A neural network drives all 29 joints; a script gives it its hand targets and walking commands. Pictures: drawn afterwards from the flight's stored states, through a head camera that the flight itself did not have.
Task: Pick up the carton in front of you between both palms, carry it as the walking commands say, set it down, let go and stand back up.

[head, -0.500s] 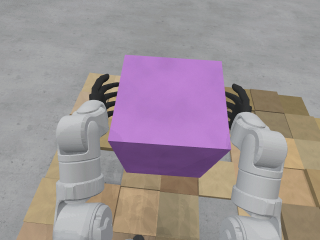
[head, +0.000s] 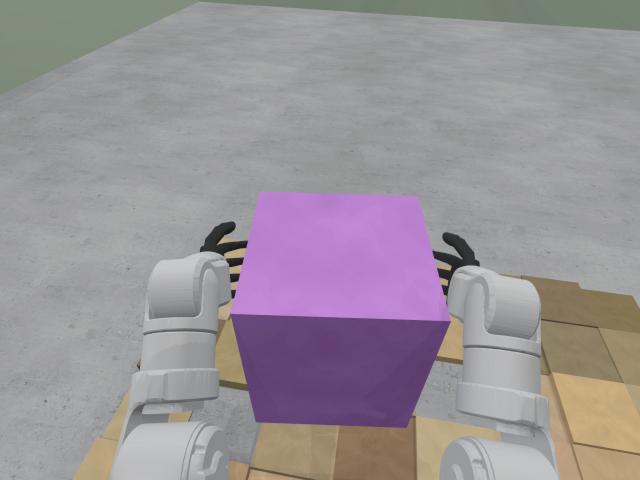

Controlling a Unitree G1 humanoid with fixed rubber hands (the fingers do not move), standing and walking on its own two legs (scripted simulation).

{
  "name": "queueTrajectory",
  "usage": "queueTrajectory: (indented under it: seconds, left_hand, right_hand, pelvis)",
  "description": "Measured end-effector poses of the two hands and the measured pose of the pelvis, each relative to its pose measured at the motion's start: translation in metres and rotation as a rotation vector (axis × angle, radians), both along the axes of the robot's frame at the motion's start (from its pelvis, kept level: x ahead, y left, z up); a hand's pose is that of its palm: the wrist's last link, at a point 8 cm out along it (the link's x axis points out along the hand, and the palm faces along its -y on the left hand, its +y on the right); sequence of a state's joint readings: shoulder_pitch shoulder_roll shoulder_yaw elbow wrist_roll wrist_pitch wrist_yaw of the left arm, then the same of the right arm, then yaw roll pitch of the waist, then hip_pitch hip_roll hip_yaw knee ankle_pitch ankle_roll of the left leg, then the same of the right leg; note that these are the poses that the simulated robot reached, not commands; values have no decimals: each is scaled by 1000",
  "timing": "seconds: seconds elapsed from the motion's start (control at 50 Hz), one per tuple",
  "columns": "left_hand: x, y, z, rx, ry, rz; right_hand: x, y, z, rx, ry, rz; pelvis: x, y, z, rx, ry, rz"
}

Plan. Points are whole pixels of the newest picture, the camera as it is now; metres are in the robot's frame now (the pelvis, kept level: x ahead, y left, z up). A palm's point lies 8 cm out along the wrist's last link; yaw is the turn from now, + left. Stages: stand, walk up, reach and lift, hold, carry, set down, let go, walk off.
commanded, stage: carry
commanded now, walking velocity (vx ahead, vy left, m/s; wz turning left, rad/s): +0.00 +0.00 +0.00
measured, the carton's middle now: (334, 312) +0.35 +0.01 +0.06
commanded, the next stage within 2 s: none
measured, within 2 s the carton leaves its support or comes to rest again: neither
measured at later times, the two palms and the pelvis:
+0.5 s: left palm (213, 309) +0.29 +0.15 +0.13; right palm (480, 325) +0.29 -0.15 +0.13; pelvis -0.04 -0.01 +0.00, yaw +0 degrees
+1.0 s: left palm (219, 316) +0.28 +0.14 +0.13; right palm (488, 335) +0.28 -0.16 +0.13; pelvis -0.05 -0.01 +0.00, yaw +0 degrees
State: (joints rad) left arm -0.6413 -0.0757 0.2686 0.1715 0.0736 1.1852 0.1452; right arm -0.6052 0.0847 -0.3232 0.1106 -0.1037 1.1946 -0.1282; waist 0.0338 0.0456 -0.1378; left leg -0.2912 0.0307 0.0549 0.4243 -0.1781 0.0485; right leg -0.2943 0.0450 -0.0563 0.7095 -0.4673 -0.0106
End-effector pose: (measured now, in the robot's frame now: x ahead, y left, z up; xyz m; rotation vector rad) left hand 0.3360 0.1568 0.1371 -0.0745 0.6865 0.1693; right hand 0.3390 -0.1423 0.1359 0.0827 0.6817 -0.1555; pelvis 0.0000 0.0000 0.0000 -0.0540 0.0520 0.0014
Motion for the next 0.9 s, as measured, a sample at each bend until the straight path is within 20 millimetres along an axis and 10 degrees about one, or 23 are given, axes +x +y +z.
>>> queueTrajectory:
  seconds: [0.9]
  left_hand:
    - [-54, -16, -10, 7, -20, -28]
  right_hand:
    - [-61, -16, -9, -35, -19, -4]
  pelvis:
    - [-52, -10, -4, -1, -21, -7]
